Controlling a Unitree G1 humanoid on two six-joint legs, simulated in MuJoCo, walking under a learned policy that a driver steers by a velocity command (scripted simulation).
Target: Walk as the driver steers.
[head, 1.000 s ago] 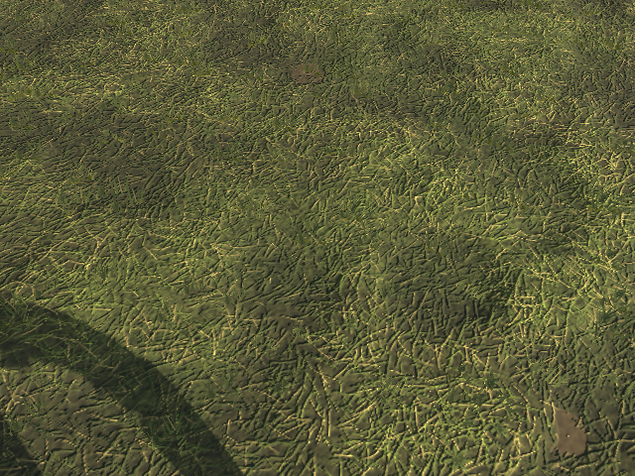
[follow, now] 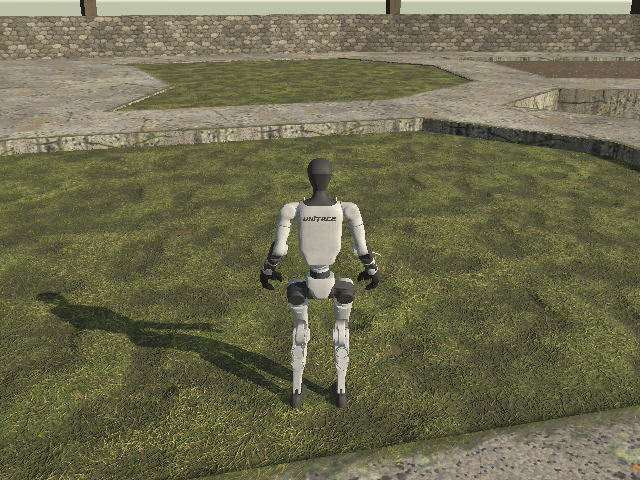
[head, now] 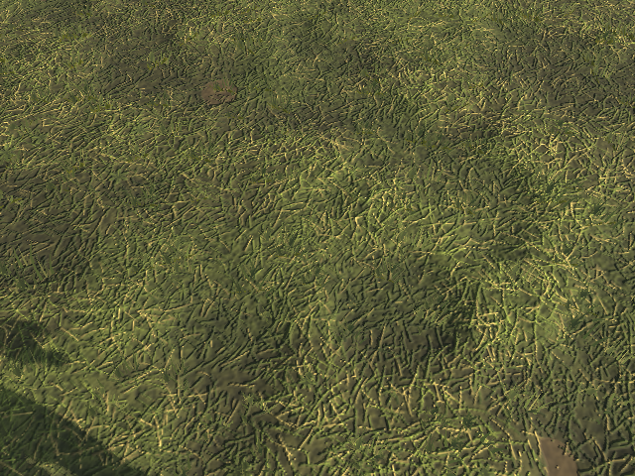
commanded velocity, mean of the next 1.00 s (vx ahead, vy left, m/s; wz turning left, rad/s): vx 0.00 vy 0.00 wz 0.21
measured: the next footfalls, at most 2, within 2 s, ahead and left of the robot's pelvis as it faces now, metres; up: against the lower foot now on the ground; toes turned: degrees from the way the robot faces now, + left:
left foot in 0.30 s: +0.01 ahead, +0.15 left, +0.00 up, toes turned +11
right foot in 0.76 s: +0.05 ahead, -0.07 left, +0.00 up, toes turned +3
